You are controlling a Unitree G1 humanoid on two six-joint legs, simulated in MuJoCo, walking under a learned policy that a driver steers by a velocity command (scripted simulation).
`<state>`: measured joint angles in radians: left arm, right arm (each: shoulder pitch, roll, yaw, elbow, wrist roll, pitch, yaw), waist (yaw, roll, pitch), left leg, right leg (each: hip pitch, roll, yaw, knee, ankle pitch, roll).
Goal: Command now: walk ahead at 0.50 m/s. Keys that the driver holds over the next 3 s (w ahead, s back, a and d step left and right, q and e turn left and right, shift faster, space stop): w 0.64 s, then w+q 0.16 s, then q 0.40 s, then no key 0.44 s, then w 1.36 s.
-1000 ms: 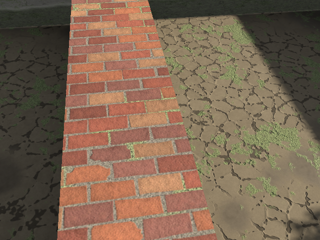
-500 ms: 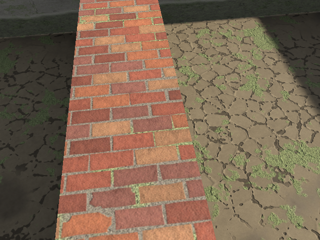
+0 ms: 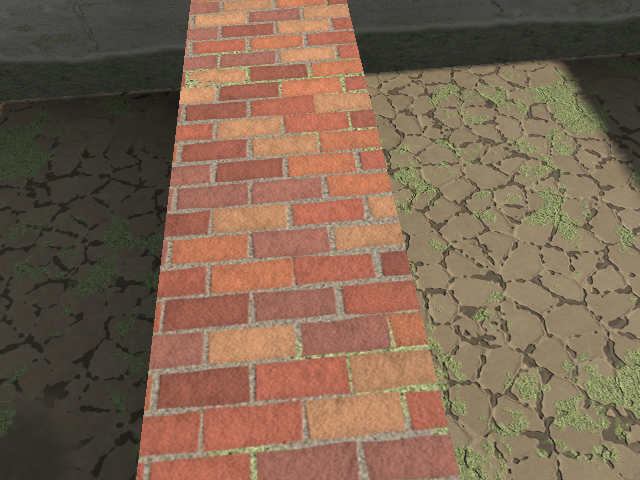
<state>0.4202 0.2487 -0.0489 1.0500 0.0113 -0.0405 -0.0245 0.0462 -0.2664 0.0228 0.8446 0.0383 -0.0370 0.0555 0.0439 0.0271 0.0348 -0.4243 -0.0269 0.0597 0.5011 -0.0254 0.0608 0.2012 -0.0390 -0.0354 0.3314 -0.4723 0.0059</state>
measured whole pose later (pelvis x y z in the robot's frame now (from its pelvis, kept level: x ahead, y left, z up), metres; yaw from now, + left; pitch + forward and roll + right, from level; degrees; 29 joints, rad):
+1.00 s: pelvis +0.53 +0.07 +0.01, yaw +8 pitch +0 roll -1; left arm 0.31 0.23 -0.06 0.99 0.00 -0.06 -0.01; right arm 0.05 -0.26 0.03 0.84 0.02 -0.01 0.04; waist 0.05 0.04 0.03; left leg -0.50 -0.01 0.06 0.62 -0.07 0.03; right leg 0.07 -0.03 -0.17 0.36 -0.41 0.01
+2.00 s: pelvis +0.75 +0.11 +0.01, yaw +21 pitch +0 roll -1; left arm 0.28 0.28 -0.01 0.88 -0.01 -0.10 -0.04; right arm 0.25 -0.26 0.05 0.92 0.02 -0.04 0.04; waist 0.01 0.00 -0.03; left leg -0.18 -0.11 -0.11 0.66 -0.39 0.05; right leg -0.16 0.05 -0.01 0.54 -0.38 -0.06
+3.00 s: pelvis +1.24 +0.28 +0.02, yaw +20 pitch -1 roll +0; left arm 0.35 0.25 -0.01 0.98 0.01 -0.07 -0.06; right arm 0.22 -0.28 0.02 0.90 0.02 -0.08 0.04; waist 0.02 0.01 0.00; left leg -0.53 0.04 -0.02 1.27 -0.35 0.05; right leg -0.18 0.07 -0.07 0.37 -0.17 -0.10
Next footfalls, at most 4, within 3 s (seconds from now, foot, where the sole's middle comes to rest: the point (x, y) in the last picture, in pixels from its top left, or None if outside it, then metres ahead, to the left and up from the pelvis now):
0.52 right None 0.44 -0.06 -0.76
1.02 left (281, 393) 0.69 0.17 -0.76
1.50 right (351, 363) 0.77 0.02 -0.76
2.24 left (220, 312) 0.90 0.34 -0.76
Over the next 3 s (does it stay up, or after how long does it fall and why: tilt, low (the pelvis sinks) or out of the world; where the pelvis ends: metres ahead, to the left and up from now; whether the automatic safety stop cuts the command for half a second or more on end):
stays up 1.24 0.28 0.02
